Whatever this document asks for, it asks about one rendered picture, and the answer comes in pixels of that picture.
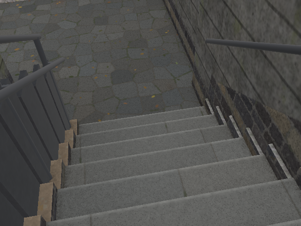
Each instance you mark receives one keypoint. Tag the stairs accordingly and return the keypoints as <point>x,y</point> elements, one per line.
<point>175,168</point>

